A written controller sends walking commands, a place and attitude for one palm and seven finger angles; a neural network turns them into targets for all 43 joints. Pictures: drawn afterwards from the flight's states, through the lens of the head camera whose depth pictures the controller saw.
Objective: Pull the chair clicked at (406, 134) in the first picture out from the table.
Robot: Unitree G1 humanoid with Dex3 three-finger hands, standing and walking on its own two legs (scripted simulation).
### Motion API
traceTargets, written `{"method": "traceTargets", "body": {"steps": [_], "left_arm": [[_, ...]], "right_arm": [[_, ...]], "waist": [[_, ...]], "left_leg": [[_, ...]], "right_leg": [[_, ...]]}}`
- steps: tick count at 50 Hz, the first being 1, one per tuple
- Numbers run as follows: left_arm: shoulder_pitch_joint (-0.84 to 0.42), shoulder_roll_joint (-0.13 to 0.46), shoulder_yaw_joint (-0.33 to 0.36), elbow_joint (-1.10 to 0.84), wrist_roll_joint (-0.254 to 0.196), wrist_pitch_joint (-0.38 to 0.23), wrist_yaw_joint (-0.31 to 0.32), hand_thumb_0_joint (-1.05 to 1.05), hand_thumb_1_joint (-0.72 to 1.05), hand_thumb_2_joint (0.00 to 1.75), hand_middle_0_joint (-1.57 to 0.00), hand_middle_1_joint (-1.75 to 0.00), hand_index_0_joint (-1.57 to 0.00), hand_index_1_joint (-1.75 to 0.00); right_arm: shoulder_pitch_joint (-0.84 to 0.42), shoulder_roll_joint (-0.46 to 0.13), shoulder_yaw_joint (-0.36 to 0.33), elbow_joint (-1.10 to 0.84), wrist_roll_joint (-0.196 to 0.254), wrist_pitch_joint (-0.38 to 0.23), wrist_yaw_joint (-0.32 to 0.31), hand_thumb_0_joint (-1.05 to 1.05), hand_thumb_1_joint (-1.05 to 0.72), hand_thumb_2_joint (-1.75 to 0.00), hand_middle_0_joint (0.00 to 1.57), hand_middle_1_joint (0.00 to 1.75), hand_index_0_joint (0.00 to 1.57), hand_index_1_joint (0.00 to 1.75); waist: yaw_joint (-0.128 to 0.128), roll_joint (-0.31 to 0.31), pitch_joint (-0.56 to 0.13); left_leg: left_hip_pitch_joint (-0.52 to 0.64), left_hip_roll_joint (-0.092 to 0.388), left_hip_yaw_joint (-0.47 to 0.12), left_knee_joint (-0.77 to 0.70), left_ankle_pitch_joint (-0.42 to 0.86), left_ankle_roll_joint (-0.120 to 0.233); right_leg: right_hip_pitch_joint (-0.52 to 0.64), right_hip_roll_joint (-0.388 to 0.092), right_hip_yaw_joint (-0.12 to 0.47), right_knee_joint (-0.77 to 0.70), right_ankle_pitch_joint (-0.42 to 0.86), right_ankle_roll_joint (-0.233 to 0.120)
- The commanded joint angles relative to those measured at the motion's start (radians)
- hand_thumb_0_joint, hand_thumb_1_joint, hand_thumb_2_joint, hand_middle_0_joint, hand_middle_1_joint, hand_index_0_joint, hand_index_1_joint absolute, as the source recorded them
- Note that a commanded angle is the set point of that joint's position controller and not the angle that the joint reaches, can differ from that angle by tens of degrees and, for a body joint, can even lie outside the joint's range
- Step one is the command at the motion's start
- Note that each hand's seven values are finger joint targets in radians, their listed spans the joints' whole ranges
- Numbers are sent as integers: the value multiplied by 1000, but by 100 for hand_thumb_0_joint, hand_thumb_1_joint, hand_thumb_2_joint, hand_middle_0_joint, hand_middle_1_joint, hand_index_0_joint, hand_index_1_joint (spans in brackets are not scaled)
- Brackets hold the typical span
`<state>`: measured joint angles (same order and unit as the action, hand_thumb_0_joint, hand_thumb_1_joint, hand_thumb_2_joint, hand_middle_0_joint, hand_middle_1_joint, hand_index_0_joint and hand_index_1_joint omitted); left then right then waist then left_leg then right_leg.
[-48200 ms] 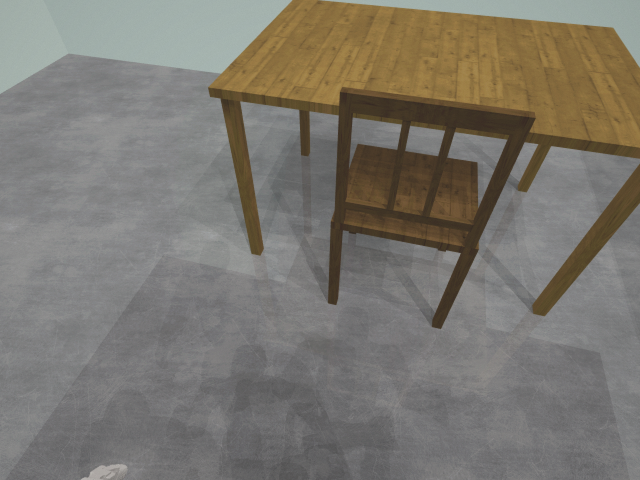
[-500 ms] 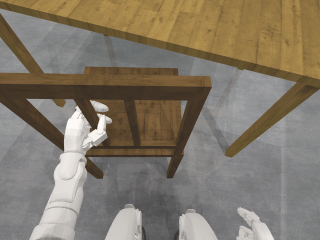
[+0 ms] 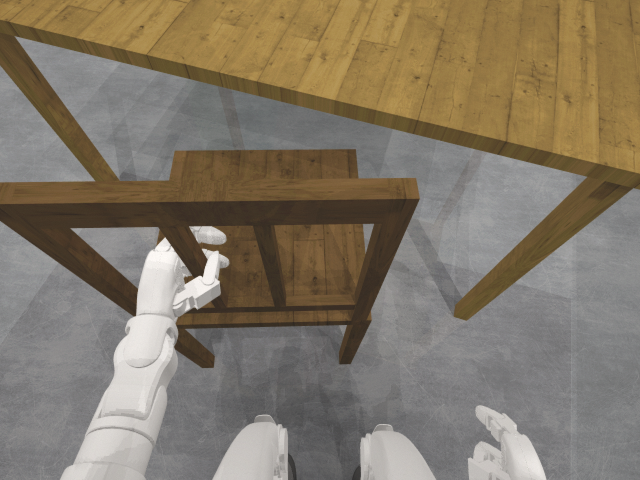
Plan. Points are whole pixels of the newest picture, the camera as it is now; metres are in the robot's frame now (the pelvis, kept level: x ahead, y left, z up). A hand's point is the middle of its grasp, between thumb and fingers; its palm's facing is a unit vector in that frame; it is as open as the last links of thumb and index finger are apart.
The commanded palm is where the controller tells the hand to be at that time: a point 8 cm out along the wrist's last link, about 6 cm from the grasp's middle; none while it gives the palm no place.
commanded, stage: step backward, pulling the chair out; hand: left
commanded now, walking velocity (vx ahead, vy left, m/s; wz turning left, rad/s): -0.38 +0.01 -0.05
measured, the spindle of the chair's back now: (201, 269) +0.38 +0.16 -0.03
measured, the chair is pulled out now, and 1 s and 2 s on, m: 0.16 0.27 0.31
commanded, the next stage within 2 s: none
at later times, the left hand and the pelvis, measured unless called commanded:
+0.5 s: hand (217, 301) +0.32 +0.13 +0.01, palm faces -0.02 -0.99 -0.13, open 5.0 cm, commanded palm +0.29 +0.18 +0.00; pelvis -0.01 +0.01 +0.08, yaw -5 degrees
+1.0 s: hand (219, 374) +0.24 +0.12 +0.01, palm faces -0.02 -0.99 -0.16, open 5.0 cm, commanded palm +0.22 +0.16 +0.01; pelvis -0.08 +0.00 +0.08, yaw -4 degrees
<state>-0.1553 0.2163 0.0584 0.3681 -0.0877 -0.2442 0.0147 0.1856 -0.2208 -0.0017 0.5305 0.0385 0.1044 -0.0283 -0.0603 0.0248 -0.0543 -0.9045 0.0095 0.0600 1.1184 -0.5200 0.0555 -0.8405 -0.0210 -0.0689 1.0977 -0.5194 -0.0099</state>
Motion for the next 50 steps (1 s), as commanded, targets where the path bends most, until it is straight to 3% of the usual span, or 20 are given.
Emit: {"method": "traceTargets", "body": {"steps": [1, 3, 4, 5, 6, 8, 10, 13, 16, 21, 26, 31, 34, 35, 36, 41, 44, 45, 47, 50], "left_arm": [[-162, 102, -4, -32, 46, 63, 79, 0, 90, 90, -50, -145, -50, -145], [-269, 111, -6, 75, 53, 68, 90, 0, 90, 90, -50, -145, -50, -145], [-291, 101, -14, 134, 49, 67, 85, 0, 90, 90, -50, -145, -50, -145], [-328, 145, 9, 155, 56, 63, 81, 0, 90, 90, -50, -145, -50, -145], [-324, 131, 3, 208, 60, 60, 82, 0, 90, 90, -50, -145, -50, -145], [-303, 103, -12, 267, 60, 51, 75, 0, 90, 90, -50, -145, -50, -145], [-279, 113, 0, 289, 57, 44, 63, 0, 90, 90, -50, -145, -50, -145], [-238, 90, -17, 287, 56, 32, 53, 0, 90, 90, -50, -145, -50, -145], [-201, 106, -5, 266, 57, 23, 56, 0, 90, 90, -50, -145, -50, -145], [-129, 113, 4, 216, 55, 19, 60, 0, 90, 90, -50, -145, -50, -145], [-151, 113, -1, 197, 54, 21, 68, 0, 90, 90, -50, -145, -50, -145], [-197, 112, -14, 213, 54, 13, 78, 0, 90, 90, -50, -145, -50, -145], [-231, 103, -29, 232, 53, 2, 83, 0, 90, 90, -50, -145, -50, -145], [-233, 138, -3, 243, 57, 0, 88, 0, 90, 90, -50, -145, -50, -145], [-241, 107, -28, 253, 55, -3, 89, 0, 90, 90, -50, -145, -50, -145], [-281, 106, -43, 294, 59, -24, 100, 0, 90, 90, -50, -145, -50, -145], [-308, 98, -54, 309, 63, -39, 104, 0, 90, 90, -50, -145, -50, -145], [-307, 124, -37, 321, 66, -39, 106, 0, 90, 90, -50, -145, -50, -145], [-319, 90, -65, 323, 65, -42, 104, 0, 90, 90, -50, -145, -50, -145], [-317, 109, -50, 329, 67, -44, 105, 0, 90, 90, -50, -145, -50, -145]], "right_arm": [[89, -131, -23, -108, 27, 32, -70, 0, -90, -90, 20, 30, 20, 30], [93, -141, -20, -68, 20, 43, -86, 0, -90, -90, 20, 30, 20, 30], [89, -147, -20, -59, 23, 45, -88, 0, -90, -90, 20, 30, 20, 30], [67, -154, -25, -53, 19, 43, -95, 0, -90, -90, 20, 30, 20, 30], [74, -151, -22, -41, 19, 44, -97, 0, -90, -90, 20, 30, 20, 30], [95, -147, -23, -26, 9, 44, -94, 0, -90, -90, 20, 30, 20, 30], [92, -155, -34, -28, 4, 47, -88, 0, -90, -90, 20, 30, 20, 30], [60, -148, -35, -41, -3, 48, -76, 0, -90, -90, 20, 30, 20, 30], [50, -147, -37, -50, -9, 50, -72, 0, -90, -90, 20, 30, 20, 30], [43, -146, -41, -61, -10, 49, -70, 0, -90, -90, 20, 30, 20, 30], [35, -147, -42, -55, -9, 43, -81, 0, -90, -90, 20, 30, 20, 30], [29, -145, -41, -42, -9, 29, -90, 0, -90, -90, 20, 30, 20, 30], [24, -140, -37, -33, -8, 13, -94, 0, -90, -90, 20, 30, 20, 30], [28, -150, -42, -25, -10, 10, -98, 0, -90, -90, 20, 30, 20, 30], [30, -142, -40, -23, -7, 6, -97, 0, -90, -90, 20, 30, 20, 30], [30, -146, -38, -12, -2, -22, -102, 0, -90, -90, 20, 30, 20, 30], [30, -145, -35, -10, -2, -40, -104, 0, -90, -90, 20, 30, 20, 30], [33, -154, -39, -4, -3, -44, -108, 0, -90, -90, 20, 30, 20, 30], [33, -148, -32, -8, -2, -51, -105, 0, -90, -90, 20, 30, 20, 30], [32, -159, -34, -6, -3, -60, -109, 0, -90, -90, 20, 30, 20, 30]], "waist": [[-1, -12, -390], [-6, -62, -345], [-1, -75, -326], [3, 26, -277], [5, 82, -258], [8, 93, -299], [15, 79, -321], [28, 142, -277], [35, 176, -277], [36, 124, -312], [25, 100, -295], [19, 93, -258], [17, 72, -236], [19, 65, -230], [15, 61, -224], [12, 31, -167], [15, 15, -153], [16, 9, -145], [18, 19, -143], [23, 43, -142]], "left_leg": [[505, 87, -145, -385, 537, -12], [528, 105, -118, -411, 630, -15], [549, 114, -117, -450, 603, -18], [554, 127, -131, -506, 588, -28], [599, 143, -145, -518, 687, -21], [725, 173, -149, -509, 937, -14], [784, 195, -161, -531, 1001, -19], [795, 218, -160, -583, 947, -20], [805, 224, -152, -606, 944, -24], [829, 224, -129, -605, 949, -33], [815, 223, -118, -627, 854, -30], [758, 207, -116, -644, 661, -26], [729, 191, -119, -656, 537, -22], [719, 186, -118, -657, 499, -21], [712, 178, -113, -655, 459, -25], [684, 147, -118, -670, 238, -24], [677, 148, -126, -686, 192, -17], [675, 148, -129, -692, 178, -16], [664, 159, -141, -710, 170, -11], [641, 178, -168, -740, 174, 0]], "right_leg": [[400, -48, 100, -338, 601, 3], [472, -77, 125, -394, 804, 27], [508, -88, 137, -437, 801, 40], [491, -93, 132, -452, 717, 21], [504, -88, 126, -458, 729, 17], [544, -84, 118, -487, 819, 16], [595, -75, 111, -526, 787, 5], [615, -74, 109, -571, 698, -11], [636, -86, 119, -580, 736, -19], [674, -102, 132, -589, 830, -29], [652, -100, 137, -589, 788, -26], [619, -97, 144, -616, 678, -23], [593, -99, 152, -641, 592, -18], [588, -99, 161, -653, 563, -17], [580, -105, 163, -661, 536, -18], [506, -119, 189, -729, 295, -24], [493, -115, 189, -743, 223, -18], [484, -109, 188, -746, 199, -16], [492, -104, 177, -727, 182, -16], [510, -84, 161, -683, 181, -18]]}}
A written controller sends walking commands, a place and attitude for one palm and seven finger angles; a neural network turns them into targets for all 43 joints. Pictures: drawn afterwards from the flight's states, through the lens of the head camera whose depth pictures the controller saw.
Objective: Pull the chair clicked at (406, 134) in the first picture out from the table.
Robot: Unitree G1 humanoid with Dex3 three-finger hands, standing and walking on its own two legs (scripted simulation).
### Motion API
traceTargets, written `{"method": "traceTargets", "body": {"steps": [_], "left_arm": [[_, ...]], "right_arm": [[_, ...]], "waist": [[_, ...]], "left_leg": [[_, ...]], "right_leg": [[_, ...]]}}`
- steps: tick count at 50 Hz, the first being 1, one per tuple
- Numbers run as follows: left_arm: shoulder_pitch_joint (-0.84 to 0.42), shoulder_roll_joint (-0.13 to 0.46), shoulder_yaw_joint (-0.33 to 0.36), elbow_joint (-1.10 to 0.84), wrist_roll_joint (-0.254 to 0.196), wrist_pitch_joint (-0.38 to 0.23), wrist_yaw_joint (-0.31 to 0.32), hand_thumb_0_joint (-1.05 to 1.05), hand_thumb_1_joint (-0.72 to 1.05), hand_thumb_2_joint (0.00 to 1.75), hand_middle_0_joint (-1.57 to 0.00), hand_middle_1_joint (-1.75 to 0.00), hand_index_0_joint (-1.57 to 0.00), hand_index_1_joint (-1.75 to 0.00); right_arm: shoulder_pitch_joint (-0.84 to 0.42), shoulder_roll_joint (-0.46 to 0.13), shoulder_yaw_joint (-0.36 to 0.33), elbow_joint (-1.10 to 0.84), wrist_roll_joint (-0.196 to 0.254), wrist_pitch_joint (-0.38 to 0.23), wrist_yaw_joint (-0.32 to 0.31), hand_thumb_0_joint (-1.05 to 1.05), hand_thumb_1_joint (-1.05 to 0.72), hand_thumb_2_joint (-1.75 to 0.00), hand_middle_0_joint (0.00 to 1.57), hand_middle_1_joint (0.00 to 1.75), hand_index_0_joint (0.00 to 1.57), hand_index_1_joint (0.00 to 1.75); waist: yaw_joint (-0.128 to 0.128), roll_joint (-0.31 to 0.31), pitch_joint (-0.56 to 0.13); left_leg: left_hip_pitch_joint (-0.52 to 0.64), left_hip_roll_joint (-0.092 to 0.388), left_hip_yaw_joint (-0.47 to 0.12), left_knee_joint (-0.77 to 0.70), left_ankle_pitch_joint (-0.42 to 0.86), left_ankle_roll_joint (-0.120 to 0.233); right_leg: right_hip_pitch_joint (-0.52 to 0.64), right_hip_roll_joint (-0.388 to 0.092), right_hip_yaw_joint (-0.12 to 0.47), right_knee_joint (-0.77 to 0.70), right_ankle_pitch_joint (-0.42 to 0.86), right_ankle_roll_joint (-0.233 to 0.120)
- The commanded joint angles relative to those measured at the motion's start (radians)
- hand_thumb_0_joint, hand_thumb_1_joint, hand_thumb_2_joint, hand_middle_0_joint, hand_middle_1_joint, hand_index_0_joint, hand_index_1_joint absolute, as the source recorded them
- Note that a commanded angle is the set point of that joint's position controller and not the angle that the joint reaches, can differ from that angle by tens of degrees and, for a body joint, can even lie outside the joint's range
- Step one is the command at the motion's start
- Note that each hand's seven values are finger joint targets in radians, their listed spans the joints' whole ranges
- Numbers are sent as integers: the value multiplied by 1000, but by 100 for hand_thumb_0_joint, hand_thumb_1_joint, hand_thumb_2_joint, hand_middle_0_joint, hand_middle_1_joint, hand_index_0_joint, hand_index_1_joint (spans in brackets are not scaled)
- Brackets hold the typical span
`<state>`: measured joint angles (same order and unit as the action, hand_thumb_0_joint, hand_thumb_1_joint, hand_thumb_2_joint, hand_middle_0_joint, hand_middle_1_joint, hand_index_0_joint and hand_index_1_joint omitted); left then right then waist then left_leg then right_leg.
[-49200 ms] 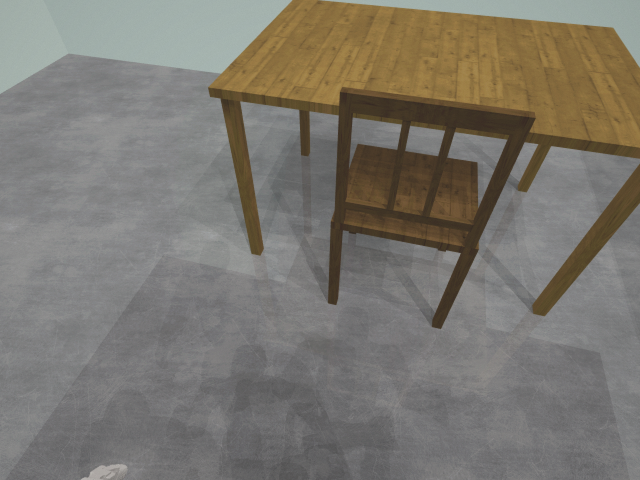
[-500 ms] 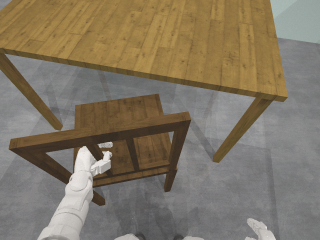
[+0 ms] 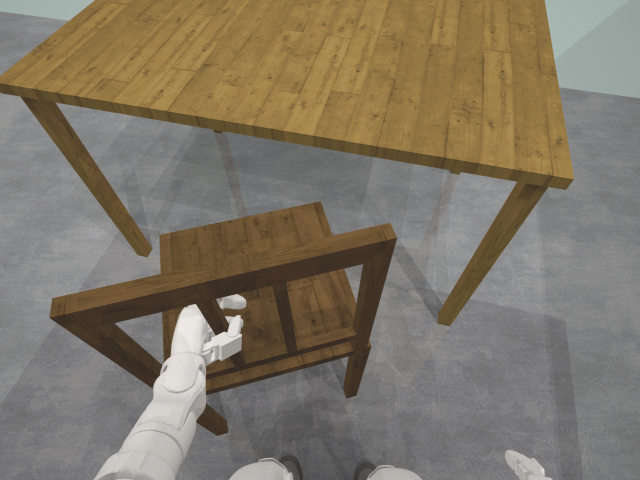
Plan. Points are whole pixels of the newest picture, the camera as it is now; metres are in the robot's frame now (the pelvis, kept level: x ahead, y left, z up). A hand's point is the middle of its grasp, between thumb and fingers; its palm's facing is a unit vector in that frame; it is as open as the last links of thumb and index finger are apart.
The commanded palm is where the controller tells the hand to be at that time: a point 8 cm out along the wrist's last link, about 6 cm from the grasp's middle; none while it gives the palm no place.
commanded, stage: step backward, pulling the chair out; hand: left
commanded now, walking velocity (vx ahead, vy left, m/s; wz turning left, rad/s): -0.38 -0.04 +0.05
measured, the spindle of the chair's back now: (224, 333) +0.33 +0.16 -0.10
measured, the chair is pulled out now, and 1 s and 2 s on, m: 0.27 0.31 0.48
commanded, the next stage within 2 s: none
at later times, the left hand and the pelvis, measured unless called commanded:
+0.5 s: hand (233, 339) +0.31 +0.13 -0.07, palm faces -0.01 -0.99 -0.16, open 5.1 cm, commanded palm +0.28 +0.18 -0.07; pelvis -0.01 +0.02 +0.00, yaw +0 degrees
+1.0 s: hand (226, 371) +0.26 +0.14 -0.07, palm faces -0.08 -0.99 -0.14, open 5.0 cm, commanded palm +0.23 +0.19 -0.07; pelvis -0.06 +0.03 +0.00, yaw -3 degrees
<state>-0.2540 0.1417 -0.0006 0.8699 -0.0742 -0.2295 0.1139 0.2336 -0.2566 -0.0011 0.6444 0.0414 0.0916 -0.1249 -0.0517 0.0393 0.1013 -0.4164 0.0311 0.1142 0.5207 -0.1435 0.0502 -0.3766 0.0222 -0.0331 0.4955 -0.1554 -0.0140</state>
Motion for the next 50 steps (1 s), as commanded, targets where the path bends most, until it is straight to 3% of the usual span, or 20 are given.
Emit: {"method": "traceTargets", "body": {"steps": [1, 6, 10, 14, 16, 19, 22, 23, 26, 28, 30, 33, 35, 37, 40, 42, 44, 47, 48, 50], "left_arm": [[-214, 166, 1, -169, 54, -58, 6, 0, 90, 90, -50, -145, -50, -145], [-213, 151, 1, -191, 54, -53, -2, 0, 90, 90, -50, -145, -50, -145], [-200, 174, 22, -208, 52, -53, -7, 0, 90, 90, -50, -145, -50, -145], [-203, 183, 17, -222, 58, -61, 10, 0, 90, 90, -50, -145, -50, -145], [-174, 185, 25, -203, 66, -39, 12, 0, 90, 90, -50, -145, -50, -145], [-194, 183, 30, -229, 67, -13, 2, 0, 90, 90, -50, -145, -50, -145], [-177, 153, 4, -278, 64, -2, -9, 0, 90, 90, -50, -145, -50, -145], [-184, 121, -21, -286, 62, -4, -19, 0, 90, 90, -50, -145, -50, -145], [-170, 102, -23, -358, 74, 0, -31, 0, 90, 90, -50, -145, -50, -145], [-139, 86, -21, -358, 78, 2, -35, 0, 90, 90, -50, -145, -50, -145], [-123, 95, -9, -350, 82, -1, -36, 0, 90, 90, -50, -145, -50, -145], [-141, 117, 0, -379, 93, -18, -36, 0, 90, 90, -50, -145, -50, -145], [-73, 166, 38, -370, 73, -20, -28, 0, 90, 90, -50, -145, -50, -145], [-54, 169, 41, -375, 67, -22, -22, 0, 90, 90, -50, -145, -50, -145], [-3, 174, 50, -359, 70, 22, -19, 0, 90, 90, -50, -145, -50, -145], [-8, 142, 32, -397, 64, 37, -25, 0, 90, 90, -50, -145, -50, -145], [-12, 118, 0, -455, 57, 40, -32, 0, 90, 90, -50, -145, -50, -145], [-34, 92, -25, -538, 67, 33, -40, 0, 90, 90, -50, -145, -50, -145], [-53, 75, -35, -530, 72, 35, -40, 0, 90, 90, -50, -145, -50, -145], [-61, 87, -17, -498, 75, 29, -31, 0, 90, 90, -50, -145, -50, -145]], "right_arm": [[-14, -118, -32, -120, -7, -48, -11, 0, -90, -90, 20, 30, 20, 30], [-22, -115, -31, -120, -14, -54, -8, 0, -90, -90, 20, 30, 20, 30], [-22, -116, -39, -113, -19, -66, -9, 0, -90, -90, 20, 30, 20, 30], [6, -98, -43, -90, -11, -78, -2, 0, -90, -90, 20, 30, 20, 30], [-7, -97, -39, -81, -15, -82, 2, 0, -90, -90, 20, 30, 20, 30], [-27, -101, -28, -74, -15, -80, 3, 0, -90, -90, 20, 30, 20, 30], [-26, -132, -47, -88, -21, -62, -3, 0, -90, -90, 20, 30, 20, 30], [-23, -126, -50, -95, -16, -48, 5, 0, -90, -90, 20, 30, 20, 30], [-59, -96, -39, -124, -42, -33, 16, 0, -90, -90, 20, 30, 20, 30], [-49, -88, -45, -115, -53, -42, 35, 0, -90, -90, 20, 30, 20, 30], [-30, -94, -50, -104, -52, -51, 45, 0, -90, -90, 20, 30, 20, 30], [-28, -91, -50, -105, -47, -54, 49, 0, -90, -90, 20, 30, 20, 30], [-15, -95, -55, -116, -30, -54, 33, 0, -90, -90, 20, 30, 20, 30], [-55, -80, -45, -128, -27, -55, 22, 0, -90, -90, 20, 30, 20, 30], [-79, -87, -31, -123, -28, -49, 13, 0, -90, -90, 20, 30, 20, 30], [-82, -85, -18, -125, -25, -48, 10, 0, -90, -90, 20, 30, 20, 30], [-80, -107, -29, -139, -28, -40, 2, 0, -90, -90, 20, 30, 20, 30], [-118, -85, -23, -160, -58, -25, 28, 0, -90, -90, 20, 30, 20, 30], [-108, -73, -26, -142, -66, -32, 41, 0, -90, -90, 20, 30, 20, 30], [-49, -79, -38, -106, -55, -59, 57, 0, -90, -90, 20, 30, 20, 30]], "waist": [[16, 51, -304], [27, 90, -318], [28, 15, -309], [11, -123, -340], [19, -130, -367], [11, -134, -373], [15, -21, -362], [17, -48, -369], [24, 198, -393], [30, 194, -371], [24, 124, -374], [3, 112, -406], [2, -15, -459], [14, -55, -449], [25, -137, -407], [18, -168, -399], [9, -99, -392], [36, 278, -363], [37, 269, -354], [26, 189, -397]], "left_leg": [[147, 172, -234, -158, -198, 10], [98, 218, -269, -165, -114, 33], [82, 190, -243, -98, -136, 18], [158, 29, -123, 165, -258, -59], [115, 4, -169, 262, -283, -70], [84, 18, -210, 123, -233, -68], [167, 140, -269, -83, 259, -19], [196, 167, -250, -86, 287, -5], [261, 249, -323, -119, 518, 41], [331, 291, -334, -75, 667, 59], [374, 281, -318, 1, 756, 46], [312, 208, -238, 49, 620, -21], [220, 125, -177, 102, 344, -71], [109, 38, -152, 200, -181, -90], [39, 7, -209, 254, -321, -82], [65, 33, -211, 92, -227, -75], [162, 105, -241, -86, 155, -39], [238, 292, -409, -170, 526, 77], [283, 310, -407, -135, 637, 93], [497, 304, -373, -1, 962, 84]], "right_leg": [[57, -117, 109, -45, -172, -16], [113, -101, 93, 64, -120, -26], [123, -132, 151, 0, -87, -39], [52, -336, 354, -222, -61, -95], [138, -380, 329, -180, 249, -146], [255, -337, 232, -72, 485, -117], [229, -156, 98, 23, 382, 1], [222, -128, 88, 11, 296, 35], [137, -78, 38, 180, 41, 13], [66, -75, 37, 163, -132, -5], [104, -79, 41, 60, 20, -16], [243, -140, 78, -34, 452, -40], [347, -224, 132, -10, 670, -83], [344, -333, 215, -62, 715, -124], [323, -364, 194, -80, 661, -141], [344, -320, 132, -32, 640, -107], [286, -199, 53, 11, 466, -26], [96, -56, 15, 257, -175, 14], [38, -55, 25, 275, -303, 2], [-4, -56, 25, 116, -204, -8]]}}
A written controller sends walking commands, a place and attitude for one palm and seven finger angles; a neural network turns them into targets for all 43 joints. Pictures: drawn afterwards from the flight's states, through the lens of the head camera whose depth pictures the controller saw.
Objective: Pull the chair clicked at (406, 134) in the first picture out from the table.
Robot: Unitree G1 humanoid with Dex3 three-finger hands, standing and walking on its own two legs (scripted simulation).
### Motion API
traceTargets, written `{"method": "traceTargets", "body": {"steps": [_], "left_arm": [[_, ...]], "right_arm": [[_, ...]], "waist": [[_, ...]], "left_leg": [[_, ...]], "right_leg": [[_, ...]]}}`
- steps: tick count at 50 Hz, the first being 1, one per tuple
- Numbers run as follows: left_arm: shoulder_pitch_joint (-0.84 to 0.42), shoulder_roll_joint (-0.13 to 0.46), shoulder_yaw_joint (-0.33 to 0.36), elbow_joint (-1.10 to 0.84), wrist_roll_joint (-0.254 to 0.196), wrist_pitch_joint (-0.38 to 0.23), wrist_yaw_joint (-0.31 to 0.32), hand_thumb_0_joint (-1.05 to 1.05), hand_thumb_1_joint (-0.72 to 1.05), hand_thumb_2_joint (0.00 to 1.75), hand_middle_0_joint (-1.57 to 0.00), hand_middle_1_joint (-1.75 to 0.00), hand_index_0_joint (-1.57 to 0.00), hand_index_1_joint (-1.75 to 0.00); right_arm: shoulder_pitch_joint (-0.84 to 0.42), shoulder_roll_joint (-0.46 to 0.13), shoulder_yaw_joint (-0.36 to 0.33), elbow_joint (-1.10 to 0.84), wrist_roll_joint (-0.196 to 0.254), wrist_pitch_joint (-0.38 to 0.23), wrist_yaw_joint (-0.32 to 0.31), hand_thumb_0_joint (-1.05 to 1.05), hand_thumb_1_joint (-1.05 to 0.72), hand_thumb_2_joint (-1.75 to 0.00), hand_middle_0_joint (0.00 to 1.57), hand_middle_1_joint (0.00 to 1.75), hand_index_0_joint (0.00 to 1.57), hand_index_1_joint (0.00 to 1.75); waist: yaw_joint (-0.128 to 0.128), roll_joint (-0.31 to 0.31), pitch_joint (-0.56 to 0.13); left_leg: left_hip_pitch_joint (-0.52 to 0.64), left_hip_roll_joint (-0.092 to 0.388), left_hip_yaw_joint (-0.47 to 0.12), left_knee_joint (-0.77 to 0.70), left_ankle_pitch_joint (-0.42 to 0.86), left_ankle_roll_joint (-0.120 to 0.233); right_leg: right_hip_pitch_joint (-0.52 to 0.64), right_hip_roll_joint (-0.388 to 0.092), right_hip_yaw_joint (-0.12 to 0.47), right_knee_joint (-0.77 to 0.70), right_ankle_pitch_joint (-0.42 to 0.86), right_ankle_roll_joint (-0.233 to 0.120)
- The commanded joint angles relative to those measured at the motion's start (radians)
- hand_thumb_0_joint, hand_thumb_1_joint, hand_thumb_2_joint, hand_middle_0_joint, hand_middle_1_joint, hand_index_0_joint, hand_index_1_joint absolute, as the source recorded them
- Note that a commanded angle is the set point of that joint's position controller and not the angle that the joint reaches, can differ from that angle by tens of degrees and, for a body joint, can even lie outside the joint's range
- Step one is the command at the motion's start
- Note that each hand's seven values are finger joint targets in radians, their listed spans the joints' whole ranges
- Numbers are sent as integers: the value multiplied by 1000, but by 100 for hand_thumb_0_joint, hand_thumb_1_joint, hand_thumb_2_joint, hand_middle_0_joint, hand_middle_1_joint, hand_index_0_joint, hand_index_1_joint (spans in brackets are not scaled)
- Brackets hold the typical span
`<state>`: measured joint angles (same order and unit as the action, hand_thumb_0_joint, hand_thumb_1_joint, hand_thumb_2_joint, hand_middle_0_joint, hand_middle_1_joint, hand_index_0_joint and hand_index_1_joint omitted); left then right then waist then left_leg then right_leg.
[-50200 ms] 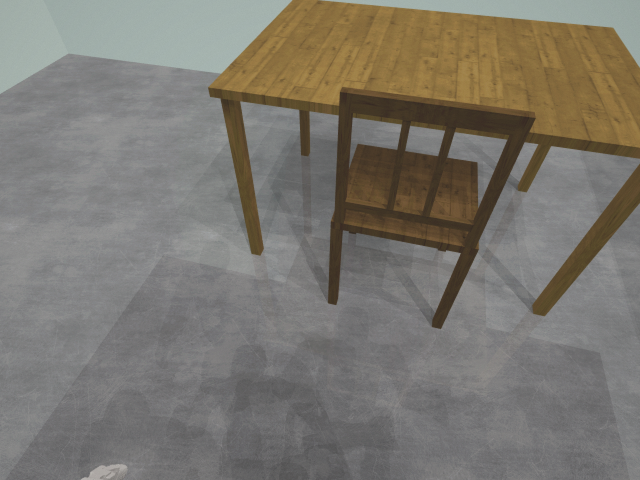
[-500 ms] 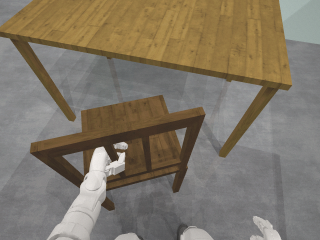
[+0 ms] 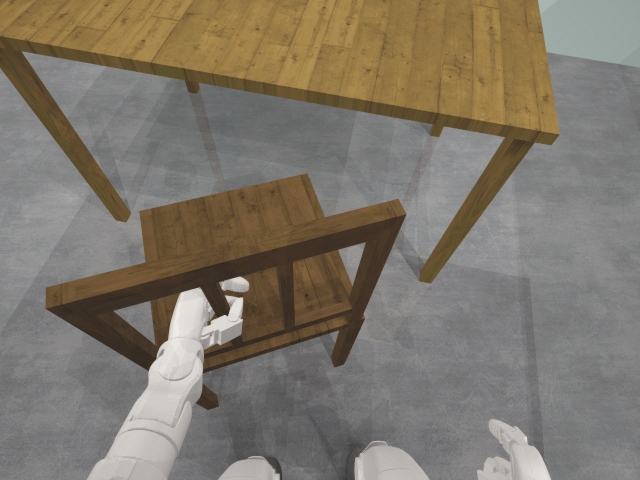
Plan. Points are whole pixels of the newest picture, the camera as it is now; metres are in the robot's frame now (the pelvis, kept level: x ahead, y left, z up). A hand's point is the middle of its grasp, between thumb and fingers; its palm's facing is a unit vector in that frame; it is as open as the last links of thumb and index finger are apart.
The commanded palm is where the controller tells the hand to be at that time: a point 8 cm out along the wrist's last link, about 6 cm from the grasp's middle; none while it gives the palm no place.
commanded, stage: step backward, pulling the chair out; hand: left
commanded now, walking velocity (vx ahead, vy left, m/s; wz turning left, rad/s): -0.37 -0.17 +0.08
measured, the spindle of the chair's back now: (224, 313) +0.34 +0.14 -0.11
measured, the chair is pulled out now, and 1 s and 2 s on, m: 0.31 0.48 0.57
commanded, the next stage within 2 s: stop walking, hand still on the chair in 1.26 s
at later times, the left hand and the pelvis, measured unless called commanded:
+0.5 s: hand (229, 389) +0.23 +0.12 -0.07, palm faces -0.01 -0.99 -0.14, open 5.0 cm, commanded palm +0.20 +0.16 -0.07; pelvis -0.09 -0.01 +0.00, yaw -1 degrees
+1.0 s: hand (225, 470) +0.14 +0.11 -0.07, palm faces +0.03 -0.99 -0.15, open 5.0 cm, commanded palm +0.11 +0.16 -0.07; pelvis -0.18 -0.02 +0.00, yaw +2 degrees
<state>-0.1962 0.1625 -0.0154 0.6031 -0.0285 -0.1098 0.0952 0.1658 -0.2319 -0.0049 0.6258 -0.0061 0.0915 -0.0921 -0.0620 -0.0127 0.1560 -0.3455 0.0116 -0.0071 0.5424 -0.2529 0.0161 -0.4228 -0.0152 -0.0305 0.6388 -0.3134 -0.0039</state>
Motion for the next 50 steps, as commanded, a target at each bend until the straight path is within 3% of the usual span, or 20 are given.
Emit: {"method": "traceTargets", "body": {"steps": [1, 6, 9, 13, 16, 19, 21, 24, 28, 29, 30, 32, 34, 35, 39, 43, 45, 46, 48, 50], "left_arm": [[-142, 54, -14, -222, 36, -97, -13, 0, 90, 90, -50, -145, -50, -145], [-155, 91, 1, -153, 50, -132, -18, 0, 90, 90, -50, -145, -50, -145], [-114, 153, 57, -164, 29, -141, -7, 0, 90, 90, -50, -145, -50, -145], [-56, 164, 67, -150, 19, -128, -5, 0, 90, 90, -50, -145, -50, -145], [-40, 135, 51, -160, 15, -102, -6, 0, 90, 90, -50, -145, -50, -145], [-75, 98, 15, -241, 15, -117, -15, 0, 90, 90, -50, -145, -50, -145], [-77, 89, 13, -230, 16, -103, -14, 0, 90, 90, -50, -145, -50, -145], [-120, 85, 6, -198, 26, -105, -13, 0, 90, 90, -50, -145, -50, -145], [-152, 105, 8, -171, 27, -114, -29, 0, 90, 90, -50, -145, -50, -145], [-144, 118, 18, -161, 28, -118, -30, 0, 90, 90, -50, -145, -50, -145], [-130, 148, 40, -142, 26, -117, -30, 0, 90, 90, -50, -145, -50, -145], [-153, 189, 58, -132, 20, -122, -14, 0, 90, 90, -50, -145, -50, -145], [-155, 146, 52, -101, 25, -105, -3, 0, 90, 90, -50, -145, -50, -145], [-157, 161, 65, -97, 26, -95, 2, 0, 90, 90, -50, -145, -50, -145], [-167, 151, 63, -60, 14, -82, 11, 0, 90, 90, -50, -145, -50, -145], [-214, 63, -25, -116, 13, -80, -6, 0, 90, 90, -50, -145, -50, -145], [-257, 65, -31, -204, 24, -91, -22, 0, 90, 90, -50, -145, -50, -145], [-212, 56, -24, -195, 25, -88, -20, 0, 90, 90, -50, -145, -50, -145], [-157, 44, -20, -171, 26, -92, -20, 0, 90, 90, -50, -145, -50, -145], [-150, 63, -3, -154, 28, -101, -24, 0, 90, 90, -50, -145, -50, -145]], "right_arm": [[37, -107, -38, -76, -6, -68, 30, 0, -90, -90, 20, 30, 20, 30], [13, -110, -32, -79, -1, -79, 23, 0, -90, -90, 20, 30, 20, 30], [32, -113, -43, -97, 16, -64, -2, 0, -90, -90, 20, 30, 20, 30], [-42, -105, -27, -121, 20, -54, -28, 0, -90, -90, 20, 30, 20, 30], [-43, -118, -18, -109, 12, -60, -36, 0, -90, -90, 20, 30, 20, 30], [-75, -124, -19, -131, -6, -57, -18, 0, -90, -90, 20, 30, 20, 30], [-55, -103, -23, -105, -19, -65, 2, 0, -90, -90, 20, 30, 20, 30], [21, -117, -40, -66, -11, -95, 16, 0, -90, -90, 20, 30, 20, 30], [3, -123, -40, -66, -5, -105, 14, 0, -90, -90, 20, 30, 20, 30], [0, -120, -41, -68, 0, -104, 12, 0, -90, -90, 20, 30, 20, 30], [5, -122, -47, -68, 13, -103, 3, 0, -90, -90, 20, 30, 20, 30], [-3, -117, -54, -81, 37, -105, -16, 0, -90, -90, 20, 30, 20, 30], [-70, -94, -26, -62, 18, -120, -21, 0, -90, -90, 20, 30, 20, 30], [-75, -93, -18, -50, 10, -121, -18, 0, -90, -90, 20, 30, 20, 30], [-20, -112, -14, -23, 22, -118, -30, 0, -90, -90, 20, 30, 20, 30], [3, -152, -38, -59, 16, -84, -20, 0, -90, -90, 20, 30, 20, 30], [-39, -119, -28, -73, -17, -81, -3, 0, -90, -90, 20, 30, 20, 30], [-24, -112, -34, -70, -20, -82, 7, 0, -90, -90, 20, 30, 20, 30], [4, -114, -41, -58, -10, -94, 26, 0, -90, -90, 20, 30, 20, 30], [24, -124, -48, -58, 2, -103, 30, 0, -90, -90, 20, 30, 20, 30]], "waist": [[23, 229, -453], [19, 195, -421], [13, 33, -539], [32, -90, -443], [28, -105, -401], [38, 273, -403], [49, 345, -405], [24, 256, -447], [24, 295, -401], [27, 260, -396], [28, 121, -408], [21, -159, -379], [58, -76, -365], [53, -29, -379], [34, -119, -423], [37, 80, -408], [37, 313, -439], [43, 331, -426], [43, 259, -421], [32, 184, -442]], "left_leg": [[488, 305, -235, 6, 1117, 98], [278, 209, -140, 17, 792, 11], [188, 126, -42, 54, 512, -32], [31, 33, -53, 184, -113, -43], [77, 64, -74, 1, 90, -29], [119, 261, -302, -219, 393, 90], [199, 312, -357, -208, 513, 141], [419, 276, -287, -79, 828, 128], [270, 233, -236, -78, 524, 88], [224, 203, -214, -63, 427, 71], [145, 150, -171, -31, 250, 39], [83, -8, -7, 244, -152, -42], [-30, -16, -102, 489, -234, -45], [-52, -2, -123, 413, -235, -45], [16, 17, -72, 48, -107, -42], [212, 243, -216, -120, 639, 67], [252, 294, -287, -141, 799, 106], [271, 314, -293, -126, 853, 122], [376, 312, -255, -20, 1032, 115], [387, 273, -231, 30, 962, 75]], "right_leg": [[49, -17, 14, -117, 11, -21], [276, -85, 17, -254, 502, -46], [424, -174, 69, -185, 807, -77], [303, -301, 126, -244, 650, -126], [279, -212, 37, -188, 565, -82], [187, 0, -2, 23, 29, 0], [81, 10, 33, 107, -214, -13], [63, 17, 41, -81, -75, -3], [206, 11, 35, -272, 71, -14], [244, -2, 42, -318, 157, -19], [298, -31, 56, -326, 233, -35], [146, -289, 232, -411, 88, -127], [152, -356, 259, -352, 293, -216], [218, -348, 221, -292, 446, -207], [383, -288, 139, -188, 683, -117], [226, -53, 17, -66, 315, 15], [147, -40, 24, 79, 19, 4], [100, -27, 30, 96, -115, -6], [94, -28, 35, -56, -21, -20], [183, -19, 18, -228, 156, -26]]}}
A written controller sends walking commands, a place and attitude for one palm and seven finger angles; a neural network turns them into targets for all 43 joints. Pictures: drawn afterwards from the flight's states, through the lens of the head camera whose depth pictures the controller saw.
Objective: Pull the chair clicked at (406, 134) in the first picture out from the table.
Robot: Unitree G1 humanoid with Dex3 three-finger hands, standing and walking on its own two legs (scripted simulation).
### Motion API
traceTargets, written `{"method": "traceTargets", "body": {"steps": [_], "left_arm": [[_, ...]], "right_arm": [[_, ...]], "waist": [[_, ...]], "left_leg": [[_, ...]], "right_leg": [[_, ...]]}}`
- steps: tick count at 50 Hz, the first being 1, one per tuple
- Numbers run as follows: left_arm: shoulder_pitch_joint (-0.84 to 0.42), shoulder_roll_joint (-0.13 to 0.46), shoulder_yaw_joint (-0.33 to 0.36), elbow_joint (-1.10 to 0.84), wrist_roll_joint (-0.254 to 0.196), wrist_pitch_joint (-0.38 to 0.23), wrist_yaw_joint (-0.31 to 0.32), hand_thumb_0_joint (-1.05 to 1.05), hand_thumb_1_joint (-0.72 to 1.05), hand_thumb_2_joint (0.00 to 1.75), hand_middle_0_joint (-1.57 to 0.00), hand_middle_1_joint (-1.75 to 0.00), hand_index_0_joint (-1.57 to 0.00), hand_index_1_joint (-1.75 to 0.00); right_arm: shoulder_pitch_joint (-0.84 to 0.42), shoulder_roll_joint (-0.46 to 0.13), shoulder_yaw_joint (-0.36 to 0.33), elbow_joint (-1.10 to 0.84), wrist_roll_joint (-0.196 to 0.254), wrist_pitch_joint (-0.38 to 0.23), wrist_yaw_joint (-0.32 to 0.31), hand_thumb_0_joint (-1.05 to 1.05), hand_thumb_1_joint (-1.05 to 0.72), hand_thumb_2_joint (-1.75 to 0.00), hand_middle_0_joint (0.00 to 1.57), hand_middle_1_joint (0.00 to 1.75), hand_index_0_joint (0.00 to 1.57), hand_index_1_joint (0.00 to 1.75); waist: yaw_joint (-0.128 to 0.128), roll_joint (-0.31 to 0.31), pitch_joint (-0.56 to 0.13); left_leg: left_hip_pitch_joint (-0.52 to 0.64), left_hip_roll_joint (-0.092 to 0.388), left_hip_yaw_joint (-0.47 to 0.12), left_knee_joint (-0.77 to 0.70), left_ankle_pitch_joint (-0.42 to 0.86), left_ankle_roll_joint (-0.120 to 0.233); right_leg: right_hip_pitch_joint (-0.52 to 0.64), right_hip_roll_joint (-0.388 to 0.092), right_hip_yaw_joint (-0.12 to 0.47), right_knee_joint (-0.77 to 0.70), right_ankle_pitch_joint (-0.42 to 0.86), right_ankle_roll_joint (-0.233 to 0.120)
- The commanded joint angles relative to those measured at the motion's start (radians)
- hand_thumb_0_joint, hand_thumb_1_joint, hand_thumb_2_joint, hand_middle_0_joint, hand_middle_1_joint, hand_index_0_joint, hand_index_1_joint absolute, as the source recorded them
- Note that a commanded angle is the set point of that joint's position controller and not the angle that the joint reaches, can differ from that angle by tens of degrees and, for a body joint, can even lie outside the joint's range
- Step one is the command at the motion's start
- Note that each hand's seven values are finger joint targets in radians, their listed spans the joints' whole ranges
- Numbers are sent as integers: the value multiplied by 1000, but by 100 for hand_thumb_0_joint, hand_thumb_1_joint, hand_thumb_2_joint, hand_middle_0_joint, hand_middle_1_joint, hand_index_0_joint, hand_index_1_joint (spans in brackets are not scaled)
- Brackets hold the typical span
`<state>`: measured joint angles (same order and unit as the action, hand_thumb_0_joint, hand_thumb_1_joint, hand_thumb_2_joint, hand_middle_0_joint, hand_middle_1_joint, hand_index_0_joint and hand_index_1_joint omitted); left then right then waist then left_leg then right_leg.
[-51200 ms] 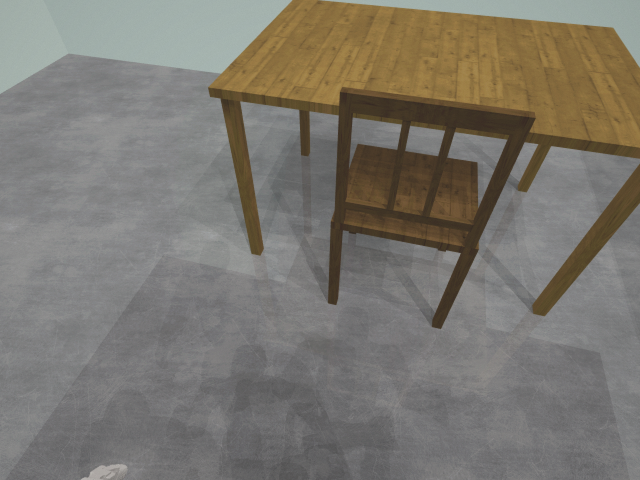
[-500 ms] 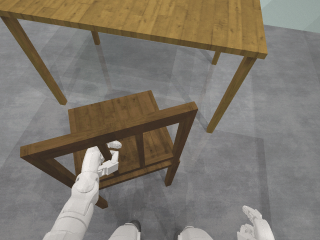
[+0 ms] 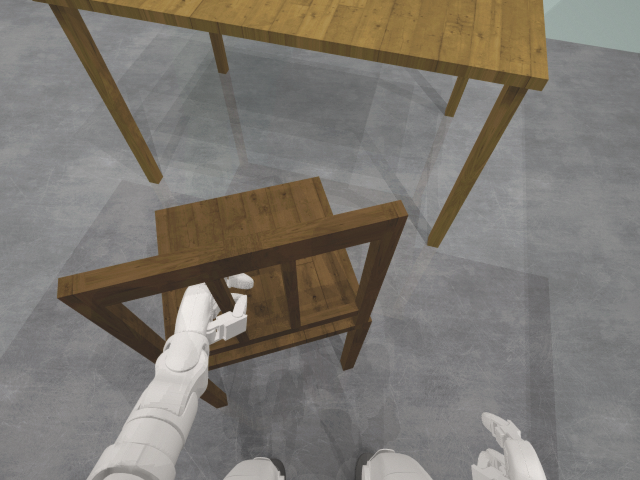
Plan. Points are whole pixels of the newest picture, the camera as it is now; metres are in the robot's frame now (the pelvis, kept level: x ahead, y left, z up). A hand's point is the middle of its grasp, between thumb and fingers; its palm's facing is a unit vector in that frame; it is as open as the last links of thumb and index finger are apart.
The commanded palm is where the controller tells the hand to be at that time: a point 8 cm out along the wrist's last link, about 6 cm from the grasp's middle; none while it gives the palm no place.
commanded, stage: step backward, pulling the chair out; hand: left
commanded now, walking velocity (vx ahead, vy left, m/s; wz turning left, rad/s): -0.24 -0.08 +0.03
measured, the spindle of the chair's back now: (230, 310) +0.35 +0.15 -0.11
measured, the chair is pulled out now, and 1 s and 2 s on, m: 0.48 0.57 0.57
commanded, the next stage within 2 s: stop walking, hand still on the chair in 0.26 s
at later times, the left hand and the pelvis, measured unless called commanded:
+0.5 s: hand (237, 375) +0.24 +0.12 -0.07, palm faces +0.04 -0.99 -0.16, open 5.1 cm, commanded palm +0.22 +0.16 -0.05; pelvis -0.07 -0.02 -0.01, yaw +0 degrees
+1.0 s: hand (236, 379) +0.24 +0.12 -0.07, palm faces +0.03 -0.99 -0.15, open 5.1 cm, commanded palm +0.22 +0.16 -0.05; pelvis -0.03 -0.02 +0.00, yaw -1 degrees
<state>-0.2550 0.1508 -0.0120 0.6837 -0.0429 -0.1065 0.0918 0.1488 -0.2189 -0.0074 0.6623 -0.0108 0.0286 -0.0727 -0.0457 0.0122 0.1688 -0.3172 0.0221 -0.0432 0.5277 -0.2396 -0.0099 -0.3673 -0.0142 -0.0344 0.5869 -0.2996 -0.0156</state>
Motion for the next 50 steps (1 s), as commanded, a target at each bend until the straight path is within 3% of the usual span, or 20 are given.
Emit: {"method": "traceTargets", "body": {"steps": [1, 2, 3, 4, 5, 7, 9, 10, 11, 13, 15, 16, 18, 19, 22, 25, 32, 36, 41, 50], "left_arm": [[-100, 75, -15, -234, 45, -107, -24, 0, 90, 90, -50, -145, -50, -145], [-125, 92, -12, -236, 48, -113, -23, 0, 90, 90, -50, -145, -50, -145], [-150, 112, -9, -238, 50, -119, -19, 0, 90, 90, -50, -145, -50, -145], [-141, 163, 36, -210, 39, -113, -9, 0, 90, 90, -50, -145, -50, -145], [-92, 172, 42, -183, 29, -104, -7, 0, 90, 90, -50, -145, -50, -145], [-75, 168, 40, -141, 20, -83, -9, 0, 90, 90, -50, -145, -50, -145], [-90, 140, 28, -124, 22, -62, -10, 0, 90, 90, -50, -145, -50, -145], [-96, 149, 28, -118, 17, -53, -7, 0, 90, 90, -50, -145, -50, -145], [-96, 133, 20, -136, 15, -53, -7, 0, 90, 90, -50, -145, -50, -145], [-141, 98, -10, -169, 18, -71, -13, 0, 90, 90, -50, -145, -50, -145], [-169, 105, -3, -170, 22, -68, -12, 0, 90, 90, -50, -145, -50, -145], [-155, 96, -3, -149, 20, -66, -12, 0, 90, 90, -50, -145, -50, -145], [-158, 83, -17, -129, 24, -67, -18, 0, 90, 90, -50, -145, -50, -145], [-336, 132, -10, -302, 23, -84, -18, 0, 90, 90, -50, -145, -50, -145], [-238, 169, 28, -186, 20, -53, 3, 0, 90, 90, -50, -145, -50, -145], [-232, 208, 54, -150, 21, -43, 17, 0, 90, 90, -50, -145, -50, -145], [-203, 150, 29, -93, 26, -46, 11, 0, 90, 90, -50, -145, -50, -145], [-182, 143, 27, -122, 32, -61, 6, 0, 90, 90, -50, -145, -50, -145], [-113, 126, 8, -139, 33, -62, -3, 0, 90, 90, -50, -145, -50, -145], [-61, 126, -1, -180, 31, -48, -3, 0, 90, 90, -50, -145, -50, -145]], "right_arm": [[35, -135, -42, -104, 10, -38, 10, 0, -90, -90, 20, 30, 20, 30], [23, -126, -37, -116, 18, -35, 5, 0, -90, -90, 20, 30, 20, 30], [11, -117, -29, -128, 23, -33, -4, 0, -90, -90, 20, 30, 20, 30], [38, -135, -47, -119, 31, -24, -19, 0, -90, -90, 20, 30, 20, 30], [34, -146, -51, -121, 39, -20, -29, 0, -90, -90, 20, 30, 20, 30], [-6, -132, -33, -134, 39, -3, -37, 0, -90, -90, 20, 30, 20, 30], [-10, -125, -17, -123, 36, 3, -40, 0, -90, -90, 20, 30, 20, 30], [-11, -138, -17, -115, 36, 5, -47, 0, -90, -90, 20, 30, 20, 30], [-5, -149, -22, -122, 32, 8, -51, 0, -90, -90, 20, 30, 20, 30], [-40, -142, -14, -143, 20, 19, -42, 0, -90, -90, 20, 30, 20, 30], [-39, -130, -19, -132, 16, 26, -34, 0, -90, -90, 20, 30, 20, 30], [-11, -127, -21, -126, 16, 24, -29, 0, -90, -90, 20, 30, 20, 30], [16, -135, -27, -122, 26, 15, -22, 0, -90, -90, 20, 30, 20, 30], [-9, -118, -15, -141, 34, 5, -26, 0, -90, -90, 20, 30, 20, 30], [8, -131, -24, -128, 47, -11, -41, 0, -90, -90, 20, 30, 20, 30], [26, -132, -19, -108, 49, -25, -45, 0, -90, -90, 20, 30, 20, 30], [13, -120, -6, -97, 42, -46, -46, 0, -90, -90, 20, 30, 20, 30], [14, -121, -8, -85, 40, -63, -46, 0, -90, -90, 20, 30, 20, 30], [13, -126, -12, -76, 38, -77, -42, 0, -90, -90, 20, 30, 20, 30], [-2, -120, -10, -90, 37, -66, -40, 0, -90, -90, 20, 30, 20, 30]], "waist": [[11, 129, -468], [3, 98, -483], [1, 83, -469], [-5, -42, -524], [6, -65, -541], [24, -91, -481], [21, -145, -434], [16, -126, -416], [19, -71, -409], [29, 172, -390], [39, 274, -378], [41, 230, -383], [34, 108, -410], [26, 93, -436], [27, 36, -386], [23, -7, -367], [32, 1, -295], [37, 49, -324], [39, 27, -365], [36, 37, -345]], "left_leg": [[293, 229, -158, 66, 834, 76], [204, 186, -93, 67, 663, 36], [129, 143, -44, 61, 470, -1], [99, 94, -1, 105, 287, -23], [70, 62, 1, 157, 99, -30], [9, 28, -21, 203, -164, -23], [27, 41, -33, 119, -119, -11], [71, 58, -32, 19, -5, -3], [105, 102, -59, -79, 176, 20], [64, 213, -182, -178, 231, 89], [35, 261, -222, -173, 307, 136], [60, 260, -219, -125, 381, 140], [121, 216, -161, -25, 453, 102], [131, 187, -117, -21, 373, 72], [64, 94, -29, -57, -108, 25], [144, 38, 4, -12, -162, 19], [123, 63, -36, -105, -114, 42], [155, 89, -52, -144, 74, 47], [223, 101, -42, -121, 297, 35], [232, 89, -19, -124, 273, 26]], "right_leg": [[216, -47, 38, -219, 341, -19], [303, -107, 65, -205, 551, -36], [318, -169, 87, -171, 641, -59], [359, -210, 124, -149, 706, -82], [359, -262, 162, -150, 758, -113], [270, -314, 180, -183, 596, -121], [227, -283, 138, -173, 473, -99], [199, -240, 98, -156, 411, -74], [177, -166, 52, -118, 326, -28], [154, -46, 11, 10, 60, 21], [141, -27, 18, 72, -58, 12], [149, -27, 25, 26, -34, 9], [196, -49, 47, -112, 194, 7], [224, -81, 69, -141, 257, 6], [168, -121, 126, -220, -90, -14], [81, -162, 161, -310, -249, -33], [123, -122, 110, -274, -181, 0], [188, -89, 66, -204, 38, 5], [239, -90, 54, -173, 274, 3], [233, -94, 61, -194, 300, -3]]}}
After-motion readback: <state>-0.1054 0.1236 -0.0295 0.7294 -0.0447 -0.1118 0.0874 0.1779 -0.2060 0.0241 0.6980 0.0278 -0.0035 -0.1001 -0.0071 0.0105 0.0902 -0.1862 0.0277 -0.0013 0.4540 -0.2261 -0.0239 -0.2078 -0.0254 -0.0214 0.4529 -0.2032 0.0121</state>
